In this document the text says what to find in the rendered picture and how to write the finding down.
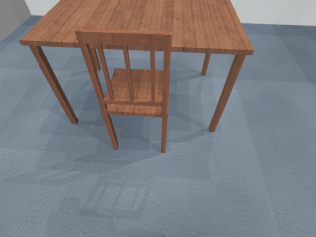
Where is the chair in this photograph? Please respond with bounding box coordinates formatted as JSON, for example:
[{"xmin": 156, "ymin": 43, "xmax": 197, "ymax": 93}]
[{"xmin": 74, "ymin": 28, "xmax": 172, "ymax": 153}]

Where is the table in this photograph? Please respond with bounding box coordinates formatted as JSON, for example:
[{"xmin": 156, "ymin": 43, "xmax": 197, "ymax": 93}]
[{"xmin": 19, "ymin": 0, "xmax": 254, "ymax": 132}]

